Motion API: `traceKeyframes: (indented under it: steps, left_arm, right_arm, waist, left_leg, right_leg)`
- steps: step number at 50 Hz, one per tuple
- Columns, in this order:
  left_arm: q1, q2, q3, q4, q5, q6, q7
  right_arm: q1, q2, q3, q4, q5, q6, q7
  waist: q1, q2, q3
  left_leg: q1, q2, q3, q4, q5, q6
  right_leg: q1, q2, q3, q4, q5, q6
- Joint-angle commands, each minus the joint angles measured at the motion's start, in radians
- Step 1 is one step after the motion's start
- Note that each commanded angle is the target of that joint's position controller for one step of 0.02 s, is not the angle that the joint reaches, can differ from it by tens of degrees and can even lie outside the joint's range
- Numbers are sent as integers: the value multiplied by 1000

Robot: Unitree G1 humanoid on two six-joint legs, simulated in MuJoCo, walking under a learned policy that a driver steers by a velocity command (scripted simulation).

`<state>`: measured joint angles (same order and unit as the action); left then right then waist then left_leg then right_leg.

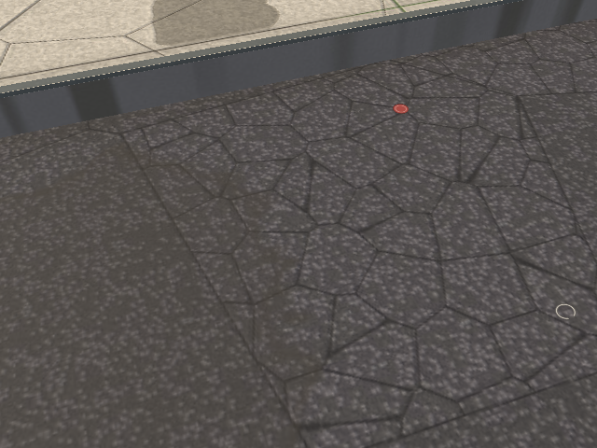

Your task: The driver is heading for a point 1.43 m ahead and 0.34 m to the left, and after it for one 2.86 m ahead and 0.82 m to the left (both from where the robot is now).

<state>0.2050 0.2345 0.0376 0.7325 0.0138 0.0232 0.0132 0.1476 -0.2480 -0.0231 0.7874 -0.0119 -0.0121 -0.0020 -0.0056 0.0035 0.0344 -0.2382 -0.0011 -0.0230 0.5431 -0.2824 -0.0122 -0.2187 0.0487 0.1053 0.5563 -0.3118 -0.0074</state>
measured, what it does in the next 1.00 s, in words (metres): stands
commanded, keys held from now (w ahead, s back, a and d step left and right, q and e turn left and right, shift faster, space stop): no key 1.00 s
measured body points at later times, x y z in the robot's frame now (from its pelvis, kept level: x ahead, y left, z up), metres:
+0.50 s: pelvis +0.00 +0.00 +0.00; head +0.01 +0.00 +0.45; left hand +0.09 +0.26 -0.13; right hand +0.08 -0.26 -0.13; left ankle +0.01 +0.13 -0.73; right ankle -0.01 -0.12 -0.73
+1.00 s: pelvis +0.00 +0.01 +0.01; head +0.01 +0.01 +0.45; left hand +0.03 +0.26 -0.15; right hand +0.04 -0.24 -0.15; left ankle +0.01 +0.13 -0.73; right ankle -0.01 -0.12 -0.73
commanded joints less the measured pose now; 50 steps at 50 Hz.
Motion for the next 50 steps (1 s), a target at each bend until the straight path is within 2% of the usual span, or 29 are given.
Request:
traceKeyframes:
  steps: [1, 13, 30, 50]
  left_arm:
    - [-11, 113, 28, -54, -1, -16, 8]
    - [2, 98, 27, 20, -3, -21, 18]
    - [29, 89, 20, 181, -9, -29, 27]
    - [74, 65, -1, 313, -13, -29, 32]
  right_arm:
    - [-20, -107, -27, -45, 1, -12, -6]
    - [4, -106, -29, 48, 5, -10, -20]
    - [45, -93, -25, 186, 9, -5, -34]
    - [105, -65, -11, 261, 11, -1, -38]
  waist:
    - [-2, -16, -59]
    - [-3, -9, -37]
    - [-5, -5, -6]
    - [-2, -1, 14]
  left_leg:
    - [52, 46, -47, -67, 182, 20]
    - [47, 40, -44, -92, 150, 16]
    - [46, 27, -36, -127, 121, 24]
    - [39, 17, -31, -142, 110, 34]
  right_leg:
    - [-16, -72, 70, -97, 227, -26]
    - [-1, -61, 50, -114, 212, -18]
    - [3, -46, 20, -145, 185, -7]
    - [-11, -38, -5, -159, 159, 0]
Next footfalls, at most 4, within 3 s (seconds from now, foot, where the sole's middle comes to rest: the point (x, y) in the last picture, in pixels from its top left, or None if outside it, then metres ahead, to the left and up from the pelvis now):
2.30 left None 0.42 0.12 -0.77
2.84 right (359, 354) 0.74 -0.11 -0.77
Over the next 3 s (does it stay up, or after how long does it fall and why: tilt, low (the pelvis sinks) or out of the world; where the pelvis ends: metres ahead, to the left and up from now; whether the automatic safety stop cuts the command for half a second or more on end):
stays up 0.65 -0.03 0.01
